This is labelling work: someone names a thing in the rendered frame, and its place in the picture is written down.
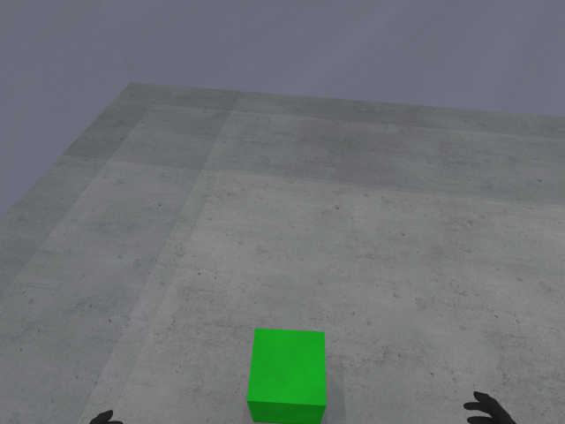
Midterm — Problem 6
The right robot hand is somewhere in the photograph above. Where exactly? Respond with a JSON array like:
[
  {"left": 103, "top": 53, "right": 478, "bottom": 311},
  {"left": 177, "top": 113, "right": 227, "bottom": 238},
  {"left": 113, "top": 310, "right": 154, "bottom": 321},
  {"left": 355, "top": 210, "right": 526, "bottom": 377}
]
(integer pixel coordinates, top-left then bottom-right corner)
[{"left": 463, "top": 391, "right": 516, "bottom": 424}]

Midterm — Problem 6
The carton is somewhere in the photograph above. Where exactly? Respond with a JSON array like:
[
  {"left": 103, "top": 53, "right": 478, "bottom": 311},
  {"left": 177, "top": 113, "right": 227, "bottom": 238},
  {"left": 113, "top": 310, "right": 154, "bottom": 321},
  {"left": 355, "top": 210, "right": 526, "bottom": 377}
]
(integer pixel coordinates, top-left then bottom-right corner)
[{"left": 247, "top": 329, "right": 327, "bottom": 424}]

